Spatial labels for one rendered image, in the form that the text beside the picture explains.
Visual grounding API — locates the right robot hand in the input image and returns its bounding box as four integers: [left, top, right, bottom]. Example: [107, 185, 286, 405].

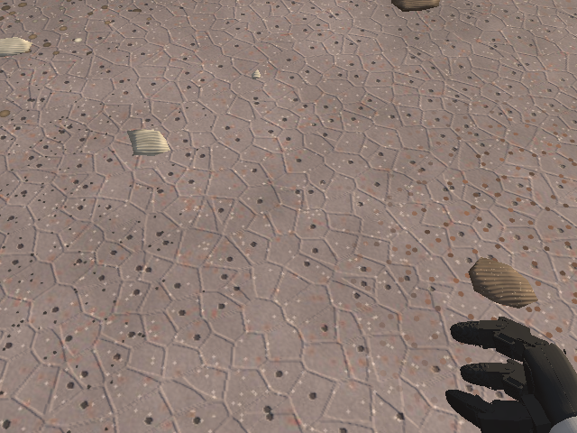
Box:
[445, 317, 577, 433]

